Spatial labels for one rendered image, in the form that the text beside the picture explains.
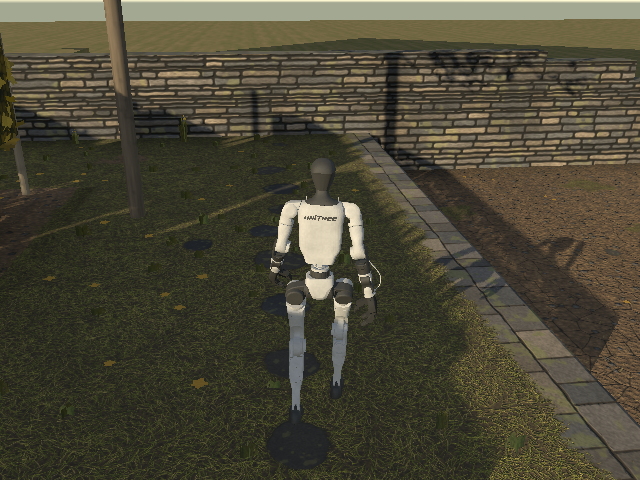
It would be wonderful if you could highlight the right robot hand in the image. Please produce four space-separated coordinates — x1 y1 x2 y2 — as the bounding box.
354 295 378 326

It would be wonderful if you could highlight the robot right upper arm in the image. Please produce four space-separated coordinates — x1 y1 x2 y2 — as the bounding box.
342 202 365 260

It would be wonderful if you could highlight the left robot hand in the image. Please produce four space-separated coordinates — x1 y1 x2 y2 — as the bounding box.
269 268 292 288

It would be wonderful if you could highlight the robot right forearm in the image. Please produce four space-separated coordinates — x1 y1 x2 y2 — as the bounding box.
355 244 376 298

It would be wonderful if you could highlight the robot right thigh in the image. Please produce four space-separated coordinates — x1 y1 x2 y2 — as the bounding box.
331 278 353 340

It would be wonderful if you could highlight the robot left upper arm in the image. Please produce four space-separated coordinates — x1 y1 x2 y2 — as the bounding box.
275 200 302 253

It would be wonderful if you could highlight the humanoid robot head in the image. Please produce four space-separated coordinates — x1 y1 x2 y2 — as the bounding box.
305 158 339 206

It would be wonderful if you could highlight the robot left forearm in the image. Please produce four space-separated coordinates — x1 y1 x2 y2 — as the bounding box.
270 238 286 273

